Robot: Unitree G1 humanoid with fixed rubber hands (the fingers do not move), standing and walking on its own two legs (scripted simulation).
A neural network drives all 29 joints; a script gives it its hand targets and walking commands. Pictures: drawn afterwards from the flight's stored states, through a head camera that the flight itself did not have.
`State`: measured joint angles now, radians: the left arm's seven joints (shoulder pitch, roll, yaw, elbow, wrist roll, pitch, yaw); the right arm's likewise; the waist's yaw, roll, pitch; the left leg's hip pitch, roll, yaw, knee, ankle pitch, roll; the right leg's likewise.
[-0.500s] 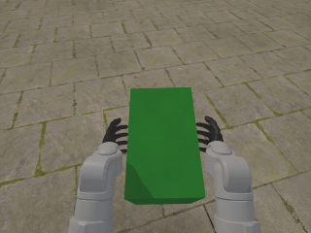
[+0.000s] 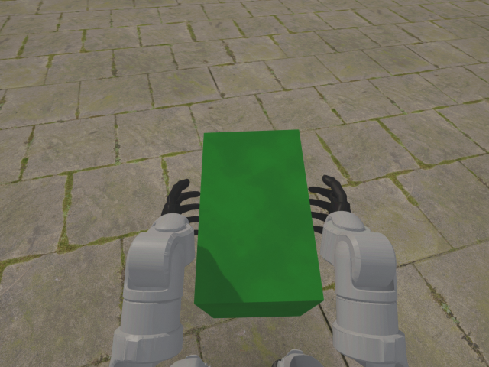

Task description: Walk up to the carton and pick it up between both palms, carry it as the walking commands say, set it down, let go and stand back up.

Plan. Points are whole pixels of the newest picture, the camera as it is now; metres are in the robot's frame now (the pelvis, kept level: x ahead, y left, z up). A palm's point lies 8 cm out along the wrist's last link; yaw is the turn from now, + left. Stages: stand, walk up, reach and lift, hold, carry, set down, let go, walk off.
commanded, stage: carry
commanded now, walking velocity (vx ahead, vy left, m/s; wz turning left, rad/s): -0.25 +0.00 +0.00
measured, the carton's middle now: (254, 228) +0.34 -0.01 +0.02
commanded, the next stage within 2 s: none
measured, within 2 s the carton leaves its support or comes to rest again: neither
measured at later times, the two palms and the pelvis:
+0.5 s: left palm (185, 307) +0.18 +0.08 +0.11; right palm (395, 325) +0.16 -0.16 +0.12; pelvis -0.13 -0.01 +0.02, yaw -3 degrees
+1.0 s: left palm (182, 352) +0.12 +0.08 +0.14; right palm (429, 362) +0.11 -0.17 +0.15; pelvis -0.17 -0.03 +0.03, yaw -3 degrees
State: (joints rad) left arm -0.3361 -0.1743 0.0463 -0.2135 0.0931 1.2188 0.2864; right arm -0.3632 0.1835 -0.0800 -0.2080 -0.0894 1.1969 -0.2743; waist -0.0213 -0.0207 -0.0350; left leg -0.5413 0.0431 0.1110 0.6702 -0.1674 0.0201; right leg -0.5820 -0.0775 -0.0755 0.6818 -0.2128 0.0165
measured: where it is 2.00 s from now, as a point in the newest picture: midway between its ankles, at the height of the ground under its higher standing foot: (291, 356)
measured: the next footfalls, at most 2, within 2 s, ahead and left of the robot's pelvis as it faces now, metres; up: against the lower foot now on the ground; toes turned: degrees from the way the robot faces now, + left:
right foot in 0.26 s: -0.09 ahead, -0.12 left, +0.00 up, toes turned -8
left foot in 0.60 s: -0.14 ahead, +0.13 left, +0.00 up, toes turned +3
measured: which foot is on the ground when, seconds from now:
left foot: down 0.00-0.30, up 0.32-0.58, down 0.60-0.98, up 1.00-1.00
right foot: up 0.00-0.24, down 0.26-0.64, up 0.66-0.94, down 0.96-1.00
